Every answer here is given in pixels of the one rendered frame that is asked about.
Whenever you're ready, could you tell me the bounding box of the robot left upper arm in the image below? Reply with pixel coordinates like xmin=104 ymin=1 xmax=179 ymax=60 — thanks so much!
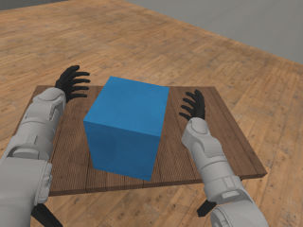
xmin=0 ymin=157 xmax=53 ymax=227

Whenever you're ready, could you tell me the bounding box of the robot right upper arm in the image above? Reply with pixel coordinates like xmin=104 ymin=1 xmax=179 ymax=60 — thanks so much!
xmin=210 ymin=200 xmax=268 ymax=227

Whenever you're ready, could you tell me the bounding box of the robot right hand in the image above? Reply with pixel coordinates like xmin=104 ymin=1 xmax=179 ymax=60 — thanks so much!
xmin=179 ymin=89 xmax=205 ymax=121

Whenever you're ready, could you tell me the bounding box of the left robot forearm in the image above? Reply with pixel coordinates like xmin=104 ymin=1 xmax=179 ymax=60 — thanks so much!
xmin=0 ymin=87 xmax=66 ymax=166

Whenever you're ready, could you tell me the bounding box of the right robot forearm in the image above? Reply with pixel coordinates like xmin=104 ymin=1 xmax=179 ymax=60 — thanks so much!
xmin=181 ymin=117 xmax=269 ymax=227

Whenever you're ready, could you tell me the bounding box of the carton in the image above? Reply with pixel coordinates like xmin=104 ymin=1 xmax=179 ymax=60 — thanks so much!
xmin=82 ymin=76 xmax=169 ymax=181

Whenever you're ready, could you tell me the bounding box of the table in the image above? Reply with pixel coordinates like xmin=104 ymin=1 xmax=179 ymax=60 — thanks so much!
xmin=11 ymin=85 xmax=268 ymax=227

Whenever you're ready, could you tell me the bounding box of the robot left hand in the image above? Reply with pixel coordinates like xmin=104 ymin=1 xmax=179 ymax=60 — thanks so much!
xmin=54 ymin=65 xmax=91 ymax=103

